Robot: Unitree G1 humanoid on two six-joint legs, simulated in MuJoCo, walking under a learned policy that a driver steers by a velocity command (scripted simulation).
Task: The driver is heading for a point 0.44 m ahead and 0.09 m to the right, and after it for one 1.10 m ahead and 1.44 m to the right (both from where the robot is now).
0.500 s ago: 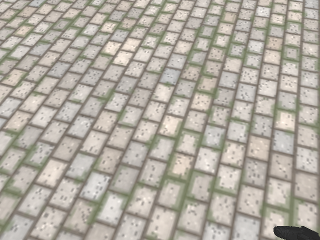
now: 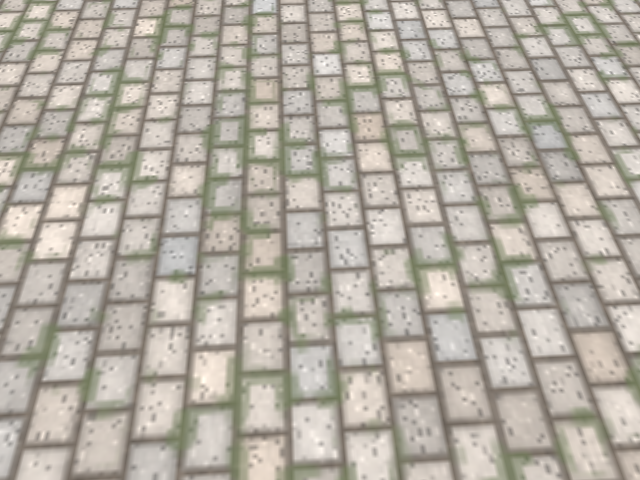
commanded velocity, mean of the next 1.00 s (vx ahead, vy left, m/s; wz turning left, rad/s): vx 0.29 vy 0.00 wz -0.57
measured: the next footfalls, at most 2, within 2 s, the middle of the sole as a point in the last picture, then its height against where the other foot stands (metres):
right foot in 0.14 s outside the picture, level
left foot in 0.60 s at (317, 457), level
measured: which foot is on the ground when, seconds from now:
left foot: down 0.00-0.16, up 0.18-0.58, down 0.60-1.00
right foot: up 0.00-0.12, down 0.14-0.60, up 0.62-1.00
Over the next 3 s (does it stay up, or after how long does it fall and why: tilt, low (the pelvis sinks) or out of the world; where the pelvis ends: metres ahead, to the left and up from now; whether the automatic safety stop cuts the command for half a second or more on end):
stays up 0.58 -0.45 -0.02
